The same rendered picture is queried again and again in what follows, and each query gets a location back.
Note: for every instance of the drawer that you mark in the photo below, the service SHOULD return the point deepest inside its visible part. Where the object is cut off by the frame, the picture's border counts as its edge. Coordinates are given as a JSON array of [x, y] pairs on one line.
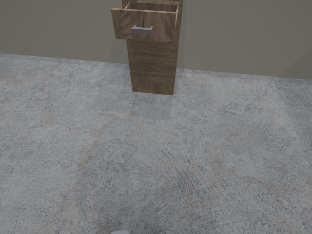
[[162, 17]]

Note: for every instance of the cabinet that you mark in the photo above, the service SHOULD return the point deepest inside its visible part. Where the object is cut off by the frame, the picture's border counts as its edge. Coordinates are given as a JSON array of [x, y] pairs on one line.
[[153, 64]]

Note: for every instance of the handle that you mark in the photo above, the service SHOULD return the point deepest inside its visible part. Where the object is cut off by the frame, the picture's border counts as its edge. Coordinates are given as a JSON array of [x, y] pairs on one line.
[[136, 29]]

